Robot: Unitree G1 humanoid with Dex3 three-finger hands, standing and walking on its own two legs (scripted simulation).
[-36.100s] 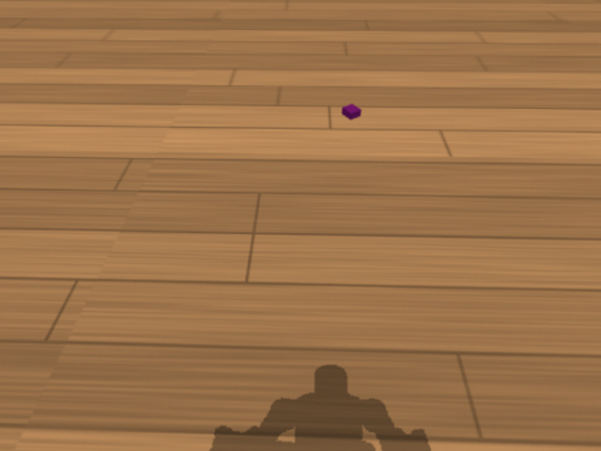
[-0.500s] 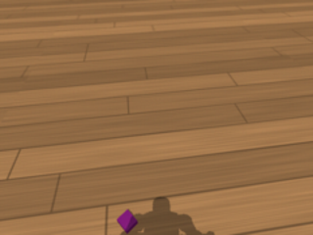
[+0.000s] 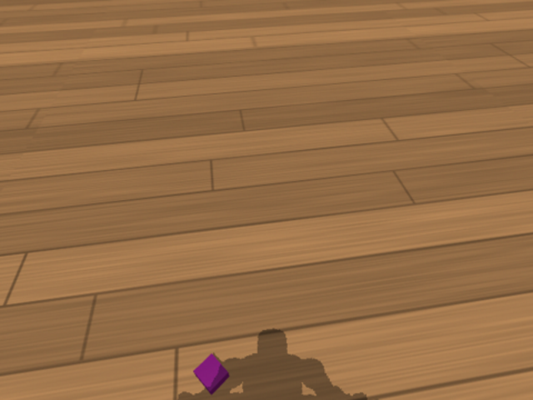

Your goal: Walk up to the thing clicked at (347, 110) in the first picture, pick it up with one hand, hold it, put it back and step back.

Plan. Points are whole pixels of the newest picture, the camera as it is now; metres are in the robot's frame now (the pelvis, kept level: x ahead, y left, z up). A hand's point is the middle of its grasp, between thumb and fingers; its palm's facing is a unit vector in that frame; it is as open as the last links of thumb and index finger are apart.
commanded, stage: stand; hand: left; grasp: from above
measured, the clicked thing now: (211, 373) +0.40 +0.22 -0.76
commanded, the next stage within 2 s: step back in 1.22 s
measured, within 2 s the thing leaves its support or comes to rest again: neither
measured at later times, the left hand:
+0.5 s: hand out of the picture +0.08 +0.24 -0.16, palm faces +0.01 -0.94 -0.33, open 7.4 cm
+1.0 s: hand out of the picture +0.08 +0.24 -0.16, palm faces +0.00 -0.94 -0.34, open 7.4 cm
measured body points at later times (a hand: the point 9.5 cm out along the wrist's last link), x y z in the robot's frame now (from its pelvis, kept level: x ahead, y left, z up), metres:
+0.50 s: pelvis +0.01 +0.00 +0.00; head +0.02 +0.00 +0.45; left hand +0.08 +0.29 -0.13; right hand +0.09 -0.30 -0.14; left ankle +0.02 +0.13 -0.75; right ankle +0.00 -0.13 -0.75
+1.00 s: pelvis +0.01 +0.00 +0.00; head +0.01 -0.01 +0.45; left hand +0.08 +0.29 -0.13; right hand +0.08 -0.30 -0.14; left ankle +0.02 +0.13 -0.75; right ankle +0.00 -0.13 -0.75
